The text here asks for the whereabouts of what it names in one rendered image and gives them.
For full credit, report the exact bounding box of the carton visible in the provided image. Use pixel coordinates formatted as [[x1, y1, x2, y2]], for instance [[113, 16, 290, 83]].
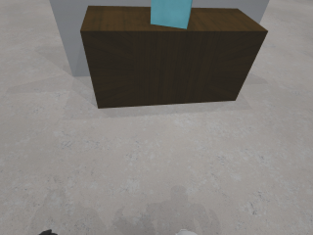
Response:
[[151, 0, 193, 29]]

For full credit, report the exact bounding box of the pedestal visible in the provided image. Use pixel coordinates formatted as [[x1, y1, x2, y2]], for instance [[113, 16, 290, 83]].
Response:
[[80, 5, 268, 109]]

